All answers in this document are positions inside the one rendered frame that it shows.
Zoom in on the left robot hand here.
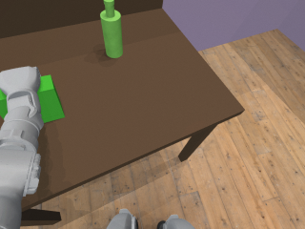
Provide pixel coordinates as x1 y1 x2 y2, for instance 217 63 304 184
0 66 42 116

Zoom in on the sponge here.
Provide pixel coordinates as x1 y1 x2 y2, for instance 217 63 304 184
0 74 65 123

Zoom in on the right robot thigh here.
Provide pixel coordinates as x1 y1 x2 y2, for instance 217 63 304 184
163 218 195 229

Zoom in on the left robot forearm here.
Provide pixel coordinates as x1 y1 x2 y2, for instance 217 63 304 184
0 88 44 154

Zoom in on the table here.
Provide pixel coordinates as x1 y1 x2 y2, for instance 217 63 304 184
0 0 245 227

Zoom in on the robot left shin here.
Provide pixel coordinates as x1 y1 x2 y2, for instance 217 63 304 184
119 209 131 214

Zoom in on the robot left upper arm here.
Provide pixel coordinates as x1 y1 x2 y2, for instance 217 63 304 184
0 148 41 229

